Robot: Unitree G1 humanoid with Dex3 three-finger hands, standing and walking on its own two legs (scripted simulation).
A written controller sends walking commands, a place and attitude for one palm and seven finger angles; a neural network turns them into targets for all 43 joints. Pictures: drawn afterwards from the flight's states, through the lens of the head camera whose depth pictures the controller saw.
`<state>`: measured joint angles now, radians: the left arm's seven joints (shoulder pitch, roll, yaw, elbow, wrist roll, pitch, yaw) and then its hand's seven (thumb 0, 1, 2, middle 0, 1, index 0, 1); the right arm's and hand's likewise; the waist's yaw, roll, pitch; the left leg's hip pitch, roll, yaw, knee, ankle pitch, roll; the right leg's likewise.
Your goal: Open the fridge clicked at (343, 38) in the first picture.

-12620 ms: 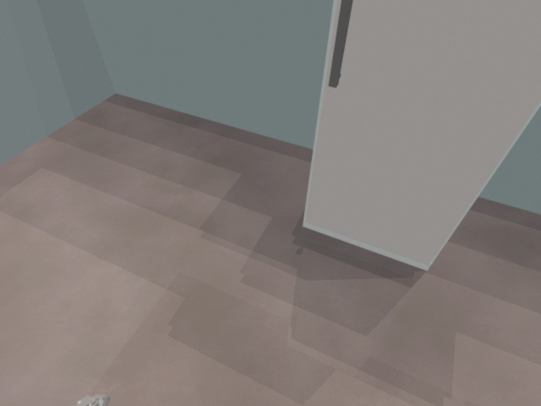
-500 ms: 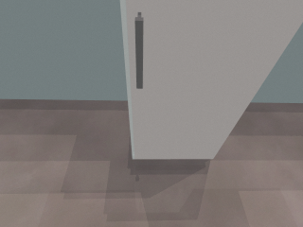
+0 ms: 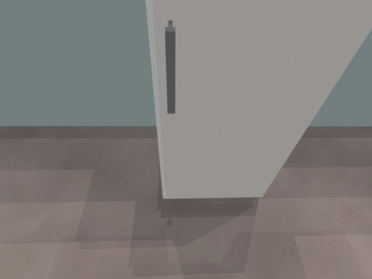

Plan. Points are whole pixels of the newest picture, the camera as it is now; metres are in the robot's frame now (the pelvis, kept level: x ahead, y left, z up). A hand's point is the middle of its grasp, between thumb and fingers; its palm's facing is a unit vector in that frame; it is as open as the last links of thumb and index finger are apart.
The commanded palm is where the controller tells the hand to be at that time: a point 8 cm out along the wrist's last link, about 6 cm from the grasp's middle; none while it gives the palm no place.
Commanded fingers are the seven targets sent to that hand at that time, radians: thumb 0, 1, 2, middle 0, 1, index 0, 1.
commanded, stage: shuffle to correct the standing spot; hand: left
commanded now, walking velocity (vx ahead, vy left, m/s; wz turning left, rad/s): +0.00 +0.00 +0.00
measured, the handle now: (170, 71) +0.59 +0.09 +0.14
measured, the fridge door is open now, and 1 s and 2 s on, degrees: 0 0 0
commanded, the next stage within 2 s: come to a stop and stand still in 0.84 s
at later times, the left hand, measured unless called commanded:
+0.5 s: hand out of the picture -0.02 +0.12 -0.19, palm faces +0.16 -0.97 -0.19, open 7.3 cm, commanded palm none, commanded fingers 0.00 0.90 0.90 -0.20 -0.30 -0.20 -0.30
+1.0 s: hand (149, 272) +0.17 +0.10 -0.18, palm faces +0.16 -0.96 -0.25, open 7.3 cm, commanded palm none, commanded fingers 0.00 0.90 0.90 -0.20 -0.30 -0.20 -0.30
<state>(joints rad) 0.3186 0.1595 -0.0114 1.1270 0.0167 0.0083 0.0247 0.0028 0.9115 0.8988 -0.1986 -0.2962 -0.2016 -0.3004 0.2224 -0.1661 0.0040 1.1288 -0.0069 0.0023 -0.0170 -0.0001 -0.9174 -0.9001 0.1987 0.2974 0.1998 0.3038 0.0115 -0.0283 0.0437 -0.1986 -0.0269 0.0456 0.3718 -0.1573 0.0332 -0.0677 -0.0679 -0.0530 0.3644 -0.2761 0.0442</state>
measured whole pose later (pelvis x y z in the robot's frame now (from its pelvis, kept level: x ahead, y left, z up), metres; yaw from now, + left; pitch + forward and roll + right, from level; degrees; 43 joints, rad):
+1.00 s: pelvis +0.17 -0.10 -0.02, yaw +7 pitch +1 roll +0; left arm 0.26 0.19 0.07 1.00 0.04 0.01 -0.01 0.01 0.94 0.90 -0.20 -0.30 -0.20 -0.30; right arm 0.25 -0.17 -0.07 1.05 -0.04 0.01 -0.03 0.00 -0.91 -0.90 0.20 0.30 0.20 0.30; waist -0.01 0.04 0.05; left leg -0.28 0.15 0.09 0.68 -0.42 -0.06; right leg -0.37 -0.07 -0.10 0.61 -0.26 0.01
